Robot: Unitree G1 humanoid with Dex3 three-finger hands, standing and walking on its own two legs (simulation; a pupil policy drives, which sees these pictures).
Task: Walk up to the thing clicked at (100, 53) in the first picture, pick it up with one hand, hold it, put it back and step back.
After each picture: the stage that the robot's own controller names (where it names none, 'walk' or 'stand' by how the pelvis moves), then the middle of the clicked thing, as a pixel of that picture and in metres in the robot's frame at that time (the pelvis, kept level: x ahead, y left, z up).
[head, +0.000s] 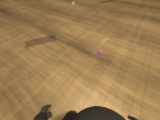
stand; (100, 53) +1.28 -0.23 -0.72
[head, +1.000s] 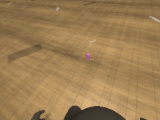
walk; (88, 56) +1.18 +0.12 -0.69
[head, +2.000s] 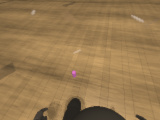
walk; (74, 74) +0.71 +0.29 -0.71
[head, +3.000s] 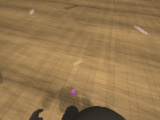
walk; (73, 92) +0.43 +0.19 -0.71
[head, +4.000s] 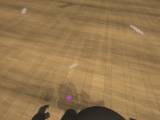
stand; (69, 98) +0.33 +0.20 -0.72
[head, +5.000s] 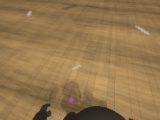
stand; (71, 100) +0.31 +0.19 -0.72
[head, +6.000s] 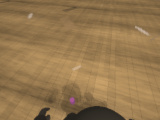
stand; (72, 100) +0.33 +0.19 -0.73
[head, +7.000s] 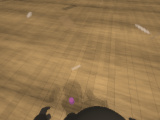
stand; (71, 101) +0.31 +0.21 -0.73
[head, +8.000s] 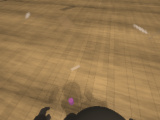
stand; (71, 101) +0.31 +0.21 -0.73
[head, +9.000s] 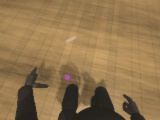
go down; (67, 78) +0.35 +0.20 -0.53
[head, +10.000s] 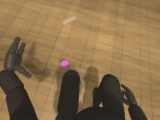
go down; (65, 64) +0.40 +0.22 -0.33
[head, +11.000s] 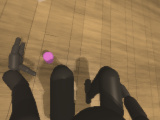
close in; (48, 58) +0.39 +0.25 -0.25
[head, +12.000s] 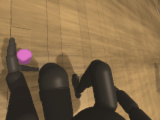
close; (24, 57) +0.39 +0.27 -0.22
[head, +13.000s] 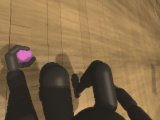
lift; (24, 56) +0.38 +0.27 -0.22
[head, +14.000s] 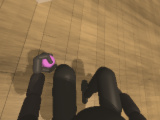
lift; (47, 62) +0.33 +0.25 -0.15
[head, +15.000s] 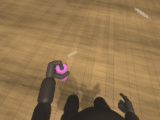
lift; (62, 72) +0.32 +0.18 +0.01
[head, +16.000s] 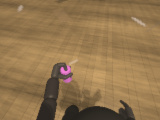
hold; (66, 74) +0.32 +0.16 +0.00
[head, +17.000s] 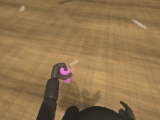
hold; (66, 74) +0.32 +0.17 +0.00
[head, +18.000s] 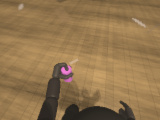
hold; (67, 74) +0.32 +0.16 -0.01
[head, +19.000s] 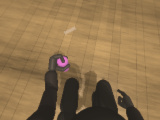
crouch; (63, 64) +0.37 +0.18 -0.09
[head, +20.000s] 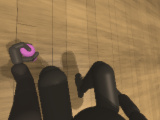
lower; (29, 53) +0.40 +0.26 -0.23
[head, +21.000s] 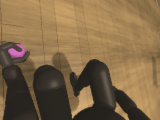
lower; (18, 54) +0.41 +0.28 -0.22
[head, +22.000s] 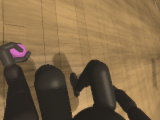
lower; (20, 54) +0.40 +0.28 -0.22
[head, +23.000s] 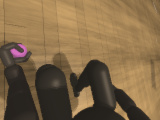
lower; (20, 54) +0.40 +0.28 -0.22
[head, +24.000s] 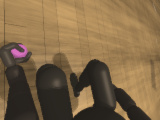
rest; (20, 54) +0.40 +0.28 -0.22
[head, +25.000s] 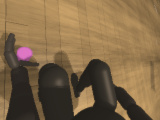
withdraw; (24, 55) +0.39 +0.26 -0.22
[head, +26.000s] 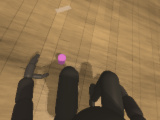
walk; (61, 59) +0.41 +0.22 -0.29
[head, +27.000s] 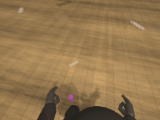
stand; (71, 98) +0.34 +0.17 -0.65
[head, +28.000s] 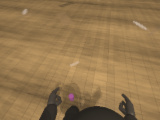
stand; (71, 97) +0.35 +0.19 -0.67
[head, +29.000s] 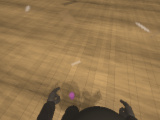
stand; (71, 95) +0.35 +0.18 -0.68
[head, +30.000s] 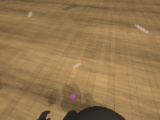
walk; (73, 97) +0.36 +0.18 -0.72
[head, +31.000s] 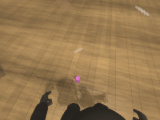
walk; (77, 79) +0.49 +0.13 -0.70
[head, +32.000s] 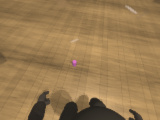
walk; (74, 63) +0.78 +0.18 -0.71
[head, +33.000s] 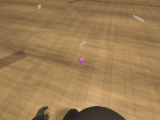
stand; (81, 61) +1.00 +0.16 -0.70
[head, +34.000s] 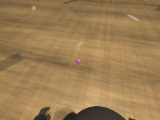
stand; (78, 62) +0.98 +0.19 -0.73
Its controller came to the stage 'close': yes
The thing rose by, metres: 0.71
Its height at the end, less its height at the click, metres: +0.00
